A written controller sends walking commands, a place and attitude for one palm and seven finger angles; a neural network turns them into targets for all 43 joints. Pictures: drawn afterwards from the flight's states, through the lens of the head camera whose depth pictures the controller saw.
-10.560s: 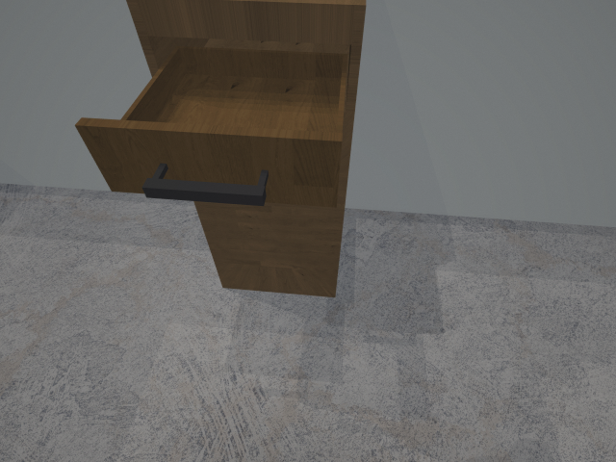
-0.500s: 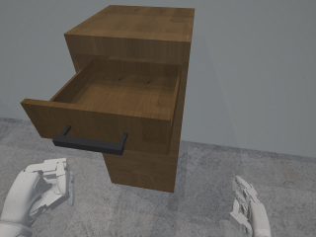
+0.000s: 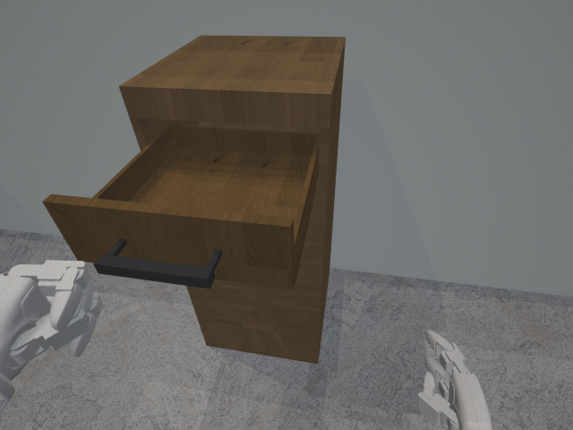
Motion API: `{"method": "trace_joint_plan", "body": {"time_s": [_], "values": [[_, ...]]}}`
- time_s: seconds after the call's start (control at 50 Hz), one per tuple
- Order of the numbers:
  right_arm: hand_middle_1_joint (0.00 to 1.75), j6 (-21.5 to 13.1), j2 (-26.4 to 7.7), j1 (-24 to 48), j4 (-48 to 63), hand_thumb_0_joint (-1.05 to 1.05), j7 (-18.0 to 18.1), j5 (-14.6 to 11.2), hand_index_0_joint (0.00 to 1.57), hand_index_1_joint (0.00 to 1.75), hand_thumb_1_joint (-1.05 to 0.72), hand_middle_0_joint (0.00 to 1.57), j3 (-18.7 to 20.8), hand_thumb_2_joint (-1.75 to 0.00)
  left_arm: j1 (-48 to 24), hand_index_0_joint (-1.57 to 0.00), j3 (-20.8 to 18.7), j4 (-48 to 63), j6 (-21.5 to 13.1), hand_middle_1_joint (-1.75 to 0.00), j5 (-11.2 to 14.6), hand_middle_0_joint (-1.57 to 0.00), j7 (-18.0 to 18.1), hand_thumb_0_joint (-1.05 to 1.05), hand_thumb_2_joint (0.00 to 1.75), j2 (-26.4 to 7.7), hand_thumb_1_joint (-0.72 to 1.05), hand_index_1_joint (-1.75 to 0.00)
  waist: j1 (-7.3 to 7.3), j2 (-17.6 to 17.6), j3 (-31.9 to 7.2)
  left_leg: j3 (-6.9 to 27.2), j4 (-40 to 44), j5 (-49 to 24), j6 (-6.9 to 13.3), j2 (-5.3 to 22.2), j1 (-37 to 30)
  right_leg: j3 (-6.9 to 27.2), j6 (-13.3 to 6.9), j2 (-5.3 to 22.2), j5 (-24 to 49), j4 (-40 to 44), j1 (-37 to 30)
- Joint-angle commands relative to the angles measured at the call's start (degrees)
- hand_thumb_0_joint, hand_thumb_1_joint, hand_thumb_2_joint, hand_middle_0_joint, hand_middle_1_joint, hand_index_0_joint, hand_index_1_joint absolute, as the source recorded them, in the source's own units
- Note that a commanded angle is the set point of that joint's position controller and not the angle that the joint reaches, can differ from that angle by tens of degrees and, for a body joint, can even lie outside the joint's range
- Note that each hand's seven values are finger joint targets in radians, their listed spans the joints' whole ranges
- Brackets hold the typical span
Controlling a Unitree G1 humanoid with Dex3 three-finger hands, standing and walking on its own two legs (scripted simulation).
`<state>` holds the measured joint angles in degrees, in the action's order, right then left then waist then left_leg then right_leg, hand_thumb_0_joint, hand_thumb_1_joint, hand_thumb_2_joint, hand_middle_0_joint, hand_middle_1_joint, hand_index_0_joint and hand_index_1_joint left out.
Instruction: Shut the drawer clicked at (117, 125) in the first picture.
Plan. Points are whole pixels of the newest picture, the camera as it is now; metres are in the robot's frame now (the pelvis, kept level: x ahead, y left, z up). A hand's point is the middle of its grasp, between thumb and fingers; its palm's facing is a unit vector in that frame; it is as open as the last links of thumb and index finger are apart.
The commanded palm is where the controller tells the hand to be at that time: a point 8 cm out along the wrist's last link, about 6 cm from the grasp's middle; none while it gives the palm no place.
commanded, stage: raise the hand and make a fist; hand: left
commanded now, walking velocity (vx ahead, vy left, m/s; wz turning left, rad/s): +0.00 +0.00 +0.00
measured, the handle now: (160, 260) +0.31 +0.24 +0.10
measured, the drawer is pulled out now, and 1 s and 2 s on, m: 0.30 0.30 0.29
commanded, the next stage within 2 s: bring the fist close to the handle in 0.18 s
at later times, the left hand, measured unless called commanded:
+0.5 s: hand (101, 310) +0.18 +0.23 +0.17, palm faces +0.06 -0.99 -0.15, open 3.2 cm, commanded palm +0.13 +0.27 +0.18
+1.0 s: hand (132, 313) +0.21 +0.23 +0.12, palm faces +0.04 -1.00 -0.09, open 3.2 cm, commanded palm +0.17 +0.27 +0.13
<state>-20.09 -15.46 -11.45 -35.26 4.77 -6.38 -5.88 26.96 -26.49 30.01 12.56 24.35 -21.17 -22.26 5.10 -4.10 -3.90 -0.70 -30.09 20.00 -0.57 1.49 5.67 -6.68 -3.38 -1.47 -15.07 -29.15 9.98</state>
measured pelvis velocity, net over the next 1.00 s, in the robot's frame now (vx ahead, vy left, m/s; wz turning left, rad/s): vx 0.01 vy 0.02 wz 0.01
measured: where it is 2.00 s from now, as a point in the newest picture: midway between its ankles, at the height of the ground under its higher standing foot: outside the picture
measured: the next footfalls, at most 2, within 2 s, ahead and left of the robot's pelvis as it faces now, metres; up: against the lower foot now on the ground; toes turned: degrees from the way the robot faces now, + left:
none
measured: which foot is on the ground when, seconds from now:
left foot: down 0.00-1.00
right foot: down 0.00-1.00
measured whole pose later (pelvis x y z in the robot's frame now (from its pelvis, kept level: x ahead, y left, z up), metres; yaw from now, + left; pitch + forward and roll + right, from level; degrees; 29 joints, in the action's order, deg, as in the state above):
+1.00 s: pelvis +0.01 +0.02 +0.00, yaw +1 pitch -1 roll -1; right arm -22.0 -13.8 -13.0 -37.8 4.6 -3.2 -3.8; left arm 21.6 -15.3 16.1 0.1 17.1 -16.6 -15.4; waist 2.6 -2.8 -1.9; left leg -0.6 -31.9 20.9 1.0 -0.1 9.5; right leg -6.5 -1.8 0.2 -15.9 -30.8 13.6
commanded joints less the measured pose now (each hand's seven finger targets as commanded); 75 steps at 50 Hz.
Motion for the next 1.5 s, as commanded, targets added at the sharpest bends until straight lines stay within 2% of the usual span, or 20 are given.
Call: {"method": "trace_joint_plan", "body": {"time_s": [0.0,0.08,0.12,0.18,0.22,0.26,0.34,0.42,0.46,0.58,0.72,0.94,1.12,1.18,1.22,1.26,1.3,1.42,1.44,1.48], "values": [[0.3,-5.03,-6.03,9.93,10.64,0.0,0.62,0.06,0.2,0.3,-0.9,0.2,2.92,-0.9,-8.34,-1.4,-8.38,10.78,-5.21,-1.6,1.69,-1.4,0.19,0.0,0.9,-12.68,0.9,-1.6,-0.27,-0.51,-0.03,2.47,3.46,-10.16,1.64,-0.88,4.47,7.69,3.45,2.47,4.21,7.44,-0.69],[0.3,-5.34,-6.39,9.13,9.88,0.0,1.04,0.02,0.2,0.3,-0.9,0.2,3.27,-0.9,-6.74,-1.4,-11.48,6.99,-6.44,-1.6,2.18,-1.4,0.4,0.0,0.9,-14.51,0.9,-1.6,-0.27,0.28,0.88,2.58,2.4,-9.02,1.47,-0.55,5.68,9.89,4.2,3.7,2.38,9.02,-0.76],[0.3,-5.5,-6.66,9.83,9.58,0.0,1.14,0.0,0.2,0.3,-0.9,0.2,3.34,-0.9,-6.76,-1.4,-10.99,5.62,-6.58,-1.6,2.2,-1.4,0.16,0.0,0.9,-13.95,0.9,-1.6,-0.29,-0.8,2.23,2.67,1.41,-7.43,1.19,-0.34,6.33,12.22,4.82,4.7,0.14,10.18,-0.05],[0.3,-5.46,-6.9,8.99,9.35,0.0,1.41,-0.09,0.2,0.3,-0.9,0.2,3.82,-0.9,-9.12,-1.4,-9.26,3.01,-6.78,-1.6,1.53,-1.4,0.07,0.0,0.9,-13.76,0.9,-1.6,-1.09,3.33,3.83,2.7,1.13,-5.26,1.27,-0.16,7.61,13.24,5.05,5.16,-4.69,11.32,1.12],[0.3,-5.94,-7.26,9.84,9.2,0.0,1.45,0.01,0.2,0.3,-0.9,0.2,3.92,-0.9,-10.0,-1.4,-8.24,4.38,-7.25,-1.6,1.31,-1.4,0.24,0.0,0.9,-13.26,0.9,-1.6,-1.05,0.99,3.38,2.65,0.73,-5.4,1.22,-0.24,6.58,13.33,4.83,5.28,-5.83,11.23,1.23],[0.3,-6.29,-6.96,9.06,9.59,0.0,1.46,0.08,0.2,0.3,-0.9,0.2,4.04,-0.9,-9.79,-1.4,-8.02,5.69,-7.37,-1.6,0.91,-1.4,0.38,0.0,0.9,-13.47,0.9,-1.6,-0.89,1.05,0.75,2.4,1.27,-6.48,1.28,-0.36,6.12,12.41,4.63,5.16,-4.11,10.14,-0.23],[0.3,-6.64,-7.04,8.3,8.68,0.0,1.59,0.44,0.2,0.3,-0.9,0.2,4.03,-0.9,-9.61,-1.4,-6.1,1.97,-7.63,-1.6,0.97,-1.4,0.39,0.0,0.9,-11.05,0.9,-1.6,-1.24,3.8,2.11,2.79,1.75,-6.81,1.48,-0.51,6.67,11.2,4.63,4.22,-2.83,9.41,1.29],[0.3,-6.67,-7.05,8.35,8.11,0.0,1.6,0.84,0.2,0.3,-0.9,0.2,3.99,-0.9,-11.66,-1.4,-7.03,0.08,-7.91,-1.6,0.17,-1.4,0.9,0.0,0.9,-12.55,0.9,-1.6,-0.85,1.75,2.18,2.79,2.15,-7.95,1.61,-0.62,6.74,9.78,3.91,3.53,-2.21,8.23,1.15],[0.3,-6.84,-6.35,7.55,8.78,0.0,1.31,0.96,0.2,0.3,-0.9,0.2,3.94,-0.9,-12.4,-1.4,-3.68,2.08,-8.57,-1.6,-0.39,-1.4,1.09,0.0,0.9,-9.44,0.9,-1.6,-1.4,0.07,0.58,2.42,2.58,-9.58,1.74,-0.85,5.74,8.45,3.66,3.36,1.08,6.99,0.51],[0.3,-7.03,-6.13,6.39,8.05,0.0,0.85,1.68,0.2,0.3,-0.9,0.2,4.13,-0.9,-10.54,-1.4,-3.48,0.18,-10.57,-1.6,-1.8,-1.4,1.54,0.0,0.9,-8.87,0.9,-1.6,-1.39,0.73,-1.74,2.21,3.08,-14.48,1.74,-0.9,5.41,5.16,3.35,2.39,11.17,4.06,-1.3],[0.3,-7.34,-5.69,6.4,7.5,0.0,0.18,2.4,0.2,0.3,-0.9,0.2,4.42,-0.9,-10.48,-1.4,2.19,2.66,-13.26,-1.6,-3.29,-1.4,2.58,0.0,0.9,-3.73,0.9,-1.6,-2.08,-0.42,-0.91,2.46,3.57,-15.51,1.56,-1.0,5.13,2.87,2.64,1.62,12.46,2.86,0.03],[0.3,-5.27,-5.34,4.88,6.28,0.0,0.15,3.3,0.2,0.3,-0.9,0.2,5.08,-0.9,-13.56,-1.4,5.62,-2.68,-16.59,-1.6,-6.62,-1.4,5.04,0.0,0.9,-2.16,0.9,-1.6,-3.07,0.64,-1.06,2.6,3.46,-14.3,1.29,-1.14,7.11,2.42,2.5,1.94,10.36,2.13,1.49],[0.3,-3.95,-6.01,4.17,6.12,0.0,-0.13,3.69,0.2,0.3,-0.9,0.2,5.63,-0.9,-15.74,-1.4,5.87,-8.85,-19.57,-1.6,-6.99,-1.4,4.55,0.0,0.9,-2.21,0.9,-1.6,-3.23,1.79,-4.09,2.47,1.55,-16.09,1.2,-1.18,8.68,2.47,2.49,2.25,12.54,-0.2,1.73],[0.3,-3.97,-5.72,3.64,6.62,0.0,-0.37,3.76,0.2,0.3,-0.9,0.2,5.69,-0.9,-17.72,-1.4,8.73,-9.45,-20.73,-1.6,-7.04,-1.4,4.56,0.0,0.9,0.24,0.9,-1.6,-3.63,1.45,-5.08,2.54,0.98,-16.76,1.02,-1.31,8.71,2.41,2.45,2.26,13.21,-1.0,2.22],[0.3,-3.41,-6.25,3.25,5.97,0.0,-0.19,3.93,0.2,0.3,-0.9,0.2,5.95,-0.9,-18.23,-1.4,6.01,-11.93,-21.52,-1.6,-7.34,-1.4,5.0,0.0,0.9,-2.71,0.9,-1.6,-3.59,2.95,-4.71,2.45,0.56,-15.97,1.16,-1.31,10.13,2.77,2.46,2.31,12.52,-1.05,2.39],[0.3,-3.02,-5.72,3.15,6.49,0.0,-0.41,3.91,0.2,0.3,-0.9,0.2,5.99,-0.9,-18.09,-1.4,8.15,-12.79,-22.33,-1.6,-7.44,-1.4,4.6,0.0,0.9,-0.27,0.9,-1.6,-3.75,1.38,-5.23,1.92,0.13,-16.57,1.09,-1.52,10.27,2.91,2.36,2.39,13.29,-1.52,2.57],[0.3,-3.07,-5.75,3.39,7.03,0.0,-0.51,3.81,0.2,0.3,-0.9,0.2,6.02,-0.9,-19.61,-1.4,7.3,-10.82,-23.24,-1.6,-7.39,-1.4,4.83,0.0,0.9,-1.81,0.9,-1.6,-3.47,0.13,-6.72,2.07,0.07,-16.44,1.01,-1.45,10.08,2.97,2.33,2.49,13.01,-1.9,2.0],[0.3,-2.33,-6.21,3.38,6.14,0.0,0.1,3.64,0.2,0.3,-0.9,0.2,6.04,-0.9,-22.37,-1.4,5.13,-13.95,-23.75,-1.6,-7.13,-1.4,5.01,0.0,0.9,-4.35,0.9,-1.6,-4.01,1.43,-5.13,2.15,0.06,-13.13,1.39,-1.26,11.74,3.53,2.41,2.48,9.56,-1.15,2.71],[0.3,-2.29,-5.88,3.52,6.49,0.0,0.07,3.68,0.2,0.3,-0.9,0.2,5.81,-0.9,-22.67,-1.4,7.25,-14.21,-23.68,-1.6,-6.9,-1.4,4.57,0.0,0.9,-1.93,0.9,-1.6,-4.21,1.36,-4.7,2.16,0.26,-13.43,1.42,-1.4,11.51,3.33,2.41,2.44,10.11,-1.15,3.09],[0.3,-2.4,-6.02,3.56,6.61,0.0,0.08,3.44,0.2,0.3,-0.9,0.2,5.84,-0.9,-23.21,-1.4,7.22,-14.68,-23.46,-1.6,-6.4,-1.4,4.19,0.0,0.9,-2.15,0.9,-1.6,-4.24,1.16,-5.34,2.15,0.09,-12.41,1.41,-1.49,11.68,3.56,2.52,2.51,9.25,-1.03,3.0]]}}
